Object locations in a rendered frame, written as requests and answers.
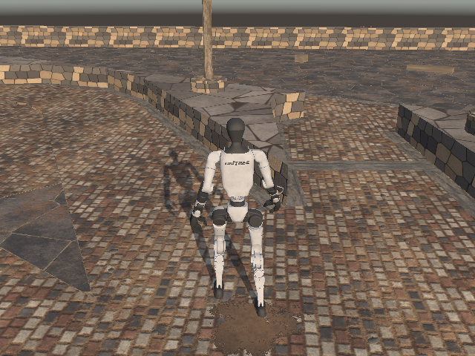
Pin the left robot thigh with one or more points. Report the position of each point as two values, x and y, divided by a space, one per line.
219 218

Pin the right robot thigh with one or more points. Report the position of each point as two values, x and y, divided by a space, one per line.
255 223

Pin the left robot upper arm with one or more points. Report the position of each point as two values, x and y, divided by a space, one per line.
209 171

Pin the robot right hand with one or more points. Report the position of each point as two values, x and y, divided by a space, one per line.
270 202

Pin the robot left hand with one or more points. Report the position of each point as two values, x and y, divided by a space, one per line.
194 223

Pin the right robot upper arm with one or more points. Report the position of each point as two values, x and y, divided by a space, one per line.
260 156

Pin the robot right forearm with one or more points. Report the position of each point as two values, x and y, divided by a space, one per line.
273 192

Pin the robot left forearm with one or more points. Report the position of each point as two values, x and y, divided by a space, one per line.
200 202

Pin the robot thigh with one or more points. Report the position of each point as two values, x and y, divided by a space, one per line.
255 223
219 218

